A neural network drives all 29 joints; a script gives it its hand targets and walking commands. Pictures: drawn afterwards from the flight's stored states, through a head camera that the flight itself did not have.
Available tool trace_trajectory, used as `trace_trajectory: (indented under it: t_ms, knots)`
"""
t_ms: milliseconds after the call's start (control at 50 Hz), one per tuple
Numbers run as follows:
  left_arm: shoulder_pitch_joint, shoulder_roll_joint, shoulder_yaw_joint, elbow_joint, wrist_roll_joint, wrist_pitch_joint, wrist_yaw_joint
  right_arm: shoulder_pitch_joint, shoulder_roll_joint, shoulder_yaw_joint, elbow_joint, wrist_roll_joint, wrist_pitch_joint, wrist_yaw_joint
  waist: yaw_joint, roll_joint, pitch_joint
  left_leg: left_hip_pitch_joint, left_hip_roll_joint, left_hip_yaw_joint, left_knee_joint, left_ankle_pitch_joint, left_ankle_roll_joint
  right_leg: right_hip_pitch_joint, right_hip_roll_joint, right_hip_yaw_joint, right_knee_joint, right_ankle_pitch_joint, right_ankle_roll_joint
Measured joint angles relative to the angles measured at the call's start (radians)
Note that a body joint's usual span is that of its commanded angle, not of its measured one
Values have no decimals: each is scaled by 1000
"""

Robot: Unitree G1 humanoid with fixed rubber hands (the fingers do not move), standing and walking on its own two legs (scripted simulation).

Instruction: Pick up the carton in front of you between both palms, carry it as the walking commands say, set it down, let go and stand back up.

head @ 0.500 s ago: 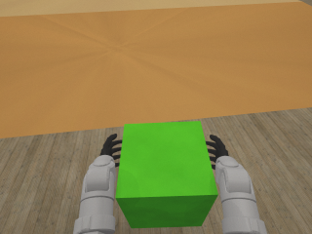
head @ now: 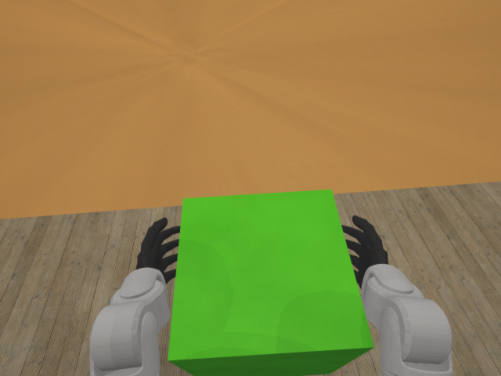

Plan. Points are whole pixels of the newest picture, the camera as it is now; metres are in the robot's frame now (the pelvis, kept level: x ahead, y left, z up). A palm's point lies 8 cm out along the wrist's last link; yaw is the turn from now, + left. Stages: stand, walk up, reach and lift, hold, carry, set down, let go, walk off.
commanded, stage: carry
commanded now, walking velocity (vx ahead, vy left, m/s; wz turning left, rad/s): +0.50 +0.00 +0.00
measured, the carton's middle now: (262, 293) +0.24 +0.01 +0.02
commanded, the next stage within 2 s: none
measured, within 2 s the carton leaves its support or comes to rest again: neither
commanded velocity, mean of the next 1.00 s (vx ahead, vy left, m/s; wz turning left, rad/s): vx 0.50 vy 0.00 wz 0.00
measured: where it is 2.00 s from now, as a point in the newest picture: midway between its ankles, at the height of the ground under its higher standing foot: (265, 176)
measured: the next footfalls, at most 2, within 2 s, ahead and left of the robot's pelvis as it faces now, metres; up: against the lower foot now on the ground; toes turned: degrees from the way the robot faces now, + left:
right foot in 0.38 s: +0.41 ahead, -0.11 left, +0.00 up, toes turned -10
left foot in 0.92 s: +0.77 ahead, +0.09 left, +0.00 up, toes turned +13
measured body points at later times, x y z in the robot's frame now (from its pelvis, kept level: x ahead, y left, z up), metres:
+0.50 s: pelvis +0.30 -0.05 +0.01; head +0.30 -0.05 +0.46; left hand +0.52 +0.13 +0.07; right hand +0.55 -0.17 +0.07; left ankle +0.14 +0.07 -0.62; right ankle +0.37 -0.10 -0.72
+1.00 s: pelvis +0.64 +0.01 +0.00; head +0.64 +0.01 +0.45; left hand +0.89 +0.16 +0.08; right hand +0.89 -0.14 +0.08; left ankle +0.73 +0.08 -0.72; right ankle +0.42 -0.10 -0.65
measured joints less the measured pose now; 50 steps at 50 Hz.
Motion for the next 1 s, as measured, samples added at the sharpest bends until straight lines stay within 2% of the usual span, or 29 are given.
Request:
trace_trajectory:
  t_ms: [60, 100, 160, 220, 320, 360, 380, 400, 440, 460, 500, 580, 660, 760, 860, 920, 940, 960, 1000]
  knots:
    - [13, -2, 8, -10, -19, 27, 3, 35, 1, 16, -19, -4, 15, -9, -23, 39, -7, 77, 9, -1, -40, -61, 28, -168, 27, 3, 374, 15, -20]
    - [9, -1, -2, -3, -27, 39, 9, 59, 4, 13, -45, -4, 30, -21, -43, 59, -17, 143, 13, -12, -120, -52, 7, -266, 31, -15, 455, 60, -31]
    - [4, -1, -12, -1, -30, 39, 5, 69, 5, 5, -75, 2, 45, -23, -73, 80, -28, 245, 21, -32, -238, -40, 0, -370, 30, -38, 358, 145, -27]
    - [9, -2, -18, -13, -19, 35, -1, 61, 4, 1, -82, 8, 48, -24, -90, 81, -31, 337, 32, -45, -310, -54, -14, -432, 28, -58, 177, 234, -23]
    - [39, -4, -22, -41, 1, 37, -4, 52, 2, 6, -72, 13, 53, -18, -84, 73, -17, 482, 52, -57, -333, -148, -58, -431, 41, -137, -76, 373, -48]
    - [38, -4, -24, -38, 2, 38, -4, 54, 3, 6, -73, 9, 56, -15, -71, 80, -5, 512, 74, -57, -249, -225, -77, -374, 62, -180, -131, 367, -58]
    - [33, -4, -27, -27, 2, 37, -4, 54, 2, 2, -71, 6, 55, -14, -61, 86, 0, 497, 94, -54, -146, -271, -80, -349, 71, -193, -130, 371, -75]
    - [23, -3, -29, -1, 3, 30, -4, 51, 1, -6, -57, 4, 54, -13, -47, 98, 5, 439, 119, -65, 15, -247, -75, -352, 75, -205, -79, 354, -106]
    - [11, -2, -28, 44, 3, 26, -4, 46, 1, -15, -25, -1, 54, -13, -23, 91, 20, 270, 109, -140, 367, -202, -60, -334, 70, -213, -44, 303, -141]
    - [12, -2, -25, 55, 2, 25, -4, 48, 2, -14, -16, -4, 54, -13, -16, 84, 30, 188, 99, -160, 492, -175, -48, -308, 68, -213, -66, 297, -139]
    - [28, -4, -19, 58, -2, 17, -4, 57, 3, -5, -7, -10, 47, -11, -5, 73, 43, 49, 96, -164, 598, -101, -29, -248, 71, -210, -135, 297, -135]
    - [56, -7, -15, 53, -4, -13, -23, 85, 6, 13, -1, -22, 8, -3, 4, 55, 40, -126, 117, -132, 502, 6, -27, -128, 74, -193, -270, 299, -124]
    - [74, -9, -22, 46, -1, -35, -29, 105, 7, 19, -14, -25, -12, 0, -7, 47, 14, -207, 133, -101, 315, 95, -48, -11, 76, -173, -369, 278, -108]
    - [72, -8, -32, -4, -5, -30, -29, 107, 6, 19, -74, -19, -1, -5, -28, 50, -2, -240, 134, -66, 129, 190, -59, 128, 83, -156, -438, 215, -81]
    - [55, -6, -37, -62, -11, 2, -21, 87, 6, 13, -134, -6, 34, -11, -32, 49, -1, -211, 101, -10, -5, 216, -36, 257, 81, -144, -443, 104, -39]
    - [45, -5, -30, -87, -15, 27, -11, 65, 3, 11, -140, 4, 53, -15, -26, 35, 12, -127, 59, 40, -82, 198, -6, 297, 53, -139, -329, -9, -9]
    - [36, -3, -20, -83, -16, 35, -8, 56, 3, 15, -121, 5, 50, -15, -33, 10, 20, -116, 41, 52, -55, 195, 25, 269, 17, -141, -209, -52, -8]
    - [26, -2, -10, -72, -17, 42, -6, 41, 2, 17, -97, 5, 50, -16, -39, 0, 28, -116, 37, 61, -13, 158, 45, 201, -7, -118, -25, -24, -14]
    - [10, -1, 3, -50, -16, 53, -4, 22, 0, 15, -63, 5, 53, -17, -47, 13, 51, -85, 43, 63, -3, 97, 59, 19, 8, -28, 339, 26, -24]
